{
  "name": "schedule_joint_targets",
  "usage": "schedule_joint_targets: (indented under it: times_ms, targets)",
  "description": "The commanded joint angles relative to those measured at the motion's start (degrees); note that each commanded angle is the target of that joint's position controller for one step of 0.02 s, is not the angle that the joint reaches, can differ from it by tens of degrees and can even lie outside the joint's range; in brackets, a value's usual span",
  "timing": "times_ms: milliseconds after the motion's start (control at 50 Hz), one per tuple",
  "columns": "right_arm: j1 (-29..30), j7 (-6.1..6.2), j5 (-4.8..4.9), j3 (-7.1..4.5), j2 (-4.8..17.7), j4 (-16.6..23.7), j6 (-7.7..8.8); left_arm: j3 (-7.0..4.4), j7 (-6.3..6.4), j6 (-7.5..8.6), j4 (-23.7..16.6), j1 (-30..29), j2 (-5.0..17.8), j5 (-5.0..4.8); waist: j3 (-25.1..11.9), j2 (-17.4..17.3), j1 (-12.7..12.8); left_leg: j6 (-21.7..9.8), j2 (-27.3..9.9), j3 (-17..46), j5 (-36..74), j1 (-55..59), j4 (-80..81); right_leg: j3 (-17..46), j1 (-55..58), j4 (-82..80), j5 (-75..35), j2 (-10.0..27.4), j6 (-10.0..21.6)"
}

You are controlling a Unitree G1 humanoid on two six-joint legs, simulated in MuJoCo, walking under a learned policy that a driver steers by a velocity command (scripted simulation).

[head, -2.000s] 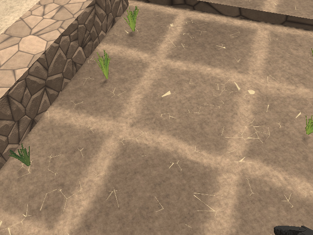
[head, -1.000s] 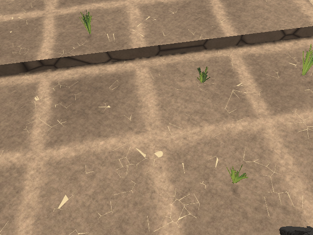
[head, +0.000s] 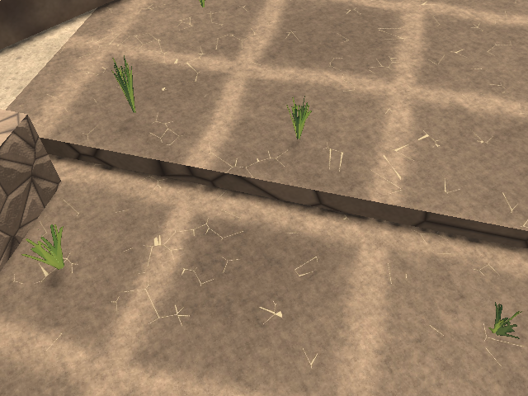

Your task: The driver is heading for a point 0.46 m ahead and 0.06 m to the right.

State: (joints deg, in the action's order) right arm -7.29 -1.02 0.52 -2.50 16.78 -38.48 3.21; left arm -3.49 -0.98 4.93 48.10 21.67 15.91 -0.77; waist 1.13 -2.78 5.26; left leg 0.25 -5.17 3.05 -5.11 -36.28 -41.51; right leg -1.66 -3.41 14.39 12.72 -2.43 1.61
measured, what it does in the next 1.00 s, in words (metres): walks ahead: left foot, then right foot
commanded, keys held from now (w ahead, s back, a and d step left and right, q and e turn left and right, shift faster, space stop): w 0.10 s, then w+e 0.36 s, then no key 0.54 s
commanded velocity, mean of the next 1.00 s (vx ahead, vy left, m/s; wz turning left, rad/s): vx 0.34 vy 0.00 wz -0.17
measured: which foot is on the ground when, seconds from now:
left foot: up 0.00-0.12, down 0.14-0.66, up 0.68-1.00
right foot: down 0.00-0.16, up 0.18-0.64, down 0.66-1.00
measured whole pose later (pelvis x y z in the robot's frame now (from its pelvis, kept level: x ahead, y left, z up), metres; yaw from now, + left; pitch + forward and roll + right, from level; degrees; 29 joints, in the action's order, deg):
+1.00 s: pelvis +0.40 +0.00 -0.01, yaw -13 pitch -1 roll -1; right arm -13.8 1.0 -1.7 -1.2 13.0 -54.4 -2.1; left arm -0.9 0.0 -0.3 53.0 12.0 12.0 1.1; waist 2.9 -1.3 0.0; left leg -1.0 -2.1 0.0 -17.2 -15.2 -33.1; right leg -3.1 -16.6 24.5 6.8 -3.5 3.8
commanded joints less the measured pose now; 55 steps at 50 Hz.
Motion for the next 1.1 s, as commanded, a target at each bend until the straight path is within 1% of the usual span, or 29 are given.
schedule_joint_targets:
  times_ms: [20,100,140,160,180,200,220,240,280,360,460,540,560,580,620,640,660,680,700,720,760,780,820,940,1000,1020,1040,1060,1100]
  targets:
    - [5.7,-0.65,0.45,-0.05,2.2,5.1,1.17,-2.13,0.19,0.49,-3.0,-1.7,10.5,-0.72,1.1,7.0,-0.7,-0.2,1.5,-2.1,5.2,4.4,6.4,7.9,-2.8,-5.1,-15.0,14.4,9.4]
    - [6.3,-1.22,0.53,-0.8,4.2,6.2,1.46,-2.35,0.56,-0.81,-1.0,-0.4,11.8,-1.06,0.8,7.9,-2.8,-3.1,3.1,-3.0,0.1,8.6,11.6,8.2,2.6,-0.4,-21.2,17.0,7.3]
    - [-5.5,-0.5,-0.12,-2.98,8.0,2.9,1.51,-1.6,0.79,-1.21,-0.8,-0.4,10.6,-0.96,-6.3,6.3,-9.4,-5.8,4.5,-4.0,1.0,28.3,14.7,5.1,-2.0,14.4,-32.3,12.7,4.6]
    - [-16.1,0.31,-1.04,-4.32,12.7,1.4,1.28,-0.08,0.83,-0.92,-2.7,-0.9,7.2,0.62,-15.2,-0.3,-13.5,-9.6,-7.0,8.1,3.2,45.7,12.9,2.7,-13.7,32.4,-17.1,9.1,2.2]
    - [-17.7,0.29,-1.29,-4.75,15.8,0.8,0.72,1.64,0.79,0.05,-3.4,5.8,1.3,0.14,-21.7,-14.8,-10.2,-17.0,-19.2,32.2,-9.0,58.8,19.4,2.6,-33.1,50.2,19.2,0.5,-0.8]
    - [-18.0,0.17,-0.8,-3.49,10.4,0.8,0.74,0.03,0.66,0.54,-2.5,2.8,7.8,-1.11,-18.6,-8.0,-12.6,-15.9,-17.9,34.3,-16.6,55.1,22.6,9.1,-38.4,57.0,20.5,2.8,-0.5]
    - [-14.7,0.16,-0.47,-2.72,8.5,0.6,0.96,-0.76,0.5,0.69,-3.9,-1.4,9.7,-2.04,-10.8,-6.0,-11.7,-13.8,-16.2,25.6,-15.0,48.7,23.7,8.5,-41.3,57.7,15.3,5.1,-0.1]
    - [-11.0,0.0,-0.62,-2.22,7.0,0.7,1.21,-0.71,0.71,0.5,-4.1,-3.6,9.0,-1.64,-7.1,-3.3,-9.9,-12.5,-13.5,19.5,-10.9,41.9,25.5,7.4,-39.6,55.6,10.5,7.3,-0.3]
    - [-6.3,-0.33,-1.26,-1.64,4.2,0.4,2.05,-1.03,0.91,-0.76,-3.6,-3.1,7.4,-0.9,-3.1,-4.0,-6.4,-11.3,-10.2,11.0,-3.9,32.5,29.6,7.6,-34.4,52.0,4.7,9.8,-1.0]
    - [-5.1,-0.05,-1.57,-2.39,4.7,-2.0,3.66,-0.85,1.13,-2.88,-3.9,-4.0,4.3,-0.86,-0.3,-1.7,-4.6,-11.8,-9.8,1.9,5.4,28.0,33.9,8.6,-34.5,48.4,-2.2,10.0,-2.3]
    - [-6.3,1.05,-1.41,-2.98,6.5,-4.4,3.28,-0.41,-0.16,-2.51,-6.2,-11.1,3.0,-0.45,2.0,-0.1,-6.4,-10.1,-8.3,-7.6,9.2,30.3,35.2,6.5,-35.2,33.3,-15.7,9.1,-2.1]
    - [-10.2,1.67,-0.51,-3.15,7.9,-7.3,1.71,0.54,-1.44,-1.92,-9.9,-18.8,1.2,0.63,4.0,0.9,-8.7,-9.6,-8.8,-11.3,24.3,32.6,31.0,1.8,-30.9,22.3,-16.4,6.5,-0.8]
    - [-13.7,1.28,-1.86,-1.94,4.8,-9.7,1.7,0.86,-2.38,-2.96,-9.4,-18.1,1.0,4.95,4.2,1.4,-7.8,-7.8,-8.0,-13.5,27.3,33.0,29.0,-2.4,-27.3,20.2,-15.8,4.6,0.0]
    - [-14.7,1.21,-1.83,-1.96,5.2,-10.3,1.63,0.72,-2.7,-3.19,-9.3,-17.3,0.9,4.97,3.6,-1.3,-8.1,-7.0,-7.8,-13.3,30.4,33.7,26.7,-2.9,-24.6,19.4,-14.0,3.5,0.9]
    - [-12.9,1.62,-1.66,-2.57,8.1,-10.6,1.15,-0.13,-2.24,-2.8,-7.2,-10.4,3.4,5.06,0.3,-3.8,-4.7,-5.5,-7.6,-12.8,38.1,36.3,17.0,-1.9,-18.0,16.5,-8.3,0.8,2.9]
    - [-12.0,1.78,-1.39,-2.55,8.4,-10.6,0.73,-0.62,-1.62,-2.02,-4.7,-3.4,4.6,5.5,-3.4,-1.7,-1.2,-4.2,-5.7,-14.1,35.8,35.7,7.2,-1.6,-10.2,10.8,-13.7,-0.2,4.1]
    - [-14.4,1.88,-1.31,-2.03,6.8,-9.6,0.56,-1.45,-0.73,-1.25,-3.4,2.3,8.8,5.86,-10.2,4.2,0.3,-2.4,-2.9,-14.9,18.6,28.3,-6.3,5.2,2.9,12.3,-38.4,7.9,5.6]
    - [-23.1,1.26,0.73,0.28,-1.3,-8.7,-0.04,-2.24,-0.2,-1.34,-3.7,1.5,13.5,4.86,-22.0,16.5,-4.3,-0.4,5.7,-11.8,-33.9,11.1,-26.5,25.4,24.0,19.4,-72.3,27.3,17.3]
    - [-21.1,1.79,0.42,-0.53,2.8,-11.4,-1.59,-2.03,0.51,-1.82,-3.5,4.0,10.9,1.1,-29.2,8.2,-0.6,-0.4,6.2,-0.7,-32.9,12.4,-29.8,26.3,21.7,17.6,-72.9,26.7,19.3]
    - [-16.2,1.53,0.53,-0.65,2.9,-10.3,-1.95,-1.34,1.05,-2.26,-3.4,-0.8,9.1,0.68,-21.3,8.2,-1.9,-0.7,4.4,0.7,-29.8,10.7,-29.3,20.7,14.6,13.1,-62.1,23.8,17.8]
    - [-11.3,1.56,-1.46,-0.33,2.5,-10.4,-2.34,0.89,1.58,-2.82,-3.3,-8.4,2.8,0.99,-7.6,6.8,-4.7,-0.6,1.6,0.0,-24.3,11.1,-20.6,14.8,0.6,6.6,-46.0,18.4,12.9]
    - [-13.5,1.43,-2.28,-0.28,2.3,-11.5,-3.28,1.43,1.84,-3.08,-3.1,-10.6,1.7,0.92,-6.2,7.8,-6.7,-0.2,1.5,-0.8,-21.9,16.4,-17.3,11.7,-5.5,4.3,-42.1,16.4,11.3]
    - [-16.3,1.41,-2.26,-0.1,1.2,-13.5,-4.58,1.37,1.6,-3.01,-2.2,-11.4,2.8,1.91,-6.8,8.0,-7.9,0.0,3.1,-2.7,-20.7,22.4,-12.3,8.9,-10.3,2.7,-36.3,14.5,10.6]
    - [-12.4,2.24,-1.92,0.27,0.4,-15.0,-5.77,0.81,0.99,-4.14,1.3,-11.6,4.5,2.22,-3.9,10.1,-6.5,-0.7,3.7,-3.9,-14.2,26.3,2.9,11.4,-16.1,-2.5,2.6,13.3,9.1]
    - [-13.4,2.2,-2.63,0.67,-0.2,-16.5,-4.7,1.19,1.23,-5.25,2.7,-12.4,3.2,1.5,0.0,6.1,-7.9,-2.3,2.8,-2.5,-7.4,32.8,16.1,11.9,-22.5,-1.9,15.4,11.4,4.2]
    - [-13.2,2.45,-3.12,0.67,1.6,-16.3,-3.93,1.43,1.2,-5.34,3.2,-11.2,2.2,1.58,1.8,2.2,-7.1,-3.3,-2.2,3.8,-10.6,31.1,23.0,10.7,-22.3,1.2,13.8,9.4,1.9]
    - [-7.9,3.25,-0.94,-0.5,5.4,-15.5,-4.0,0.59,2.14,-4.85,2.2,-12.7,3.0,0.44,3.8,-1.9,-3.9,-4.9,-2.0,2.6,-21.6,19.8,22.0,4.5,-16.7,3.4,11.1,3.5,0.0]
    - [-6.5,3.47,-0.9,-0.24,4.3,-15.4,-3.41,0.79,2.73,-4.66,2.7,-13.6,3.0,1.38,3.8,-3.1,-4.4,-5.0,-1.6,3.7,-29.0,12.9,25.3,3.5,-9.8,6.2,7.2,2.8,-1.1]
    - [-5.1,3.49,-1.63,0.27,2.3,-16.1,-2.17,0.68,3.31,-4.67,4.1,-11.7,2.0,1.67,3.7,-4.7,-3.2,-2.8,-1.0,3.6,-26.8,10.4,27.6,3.4,-4.6,8.2,1.5,3.2,-0.8]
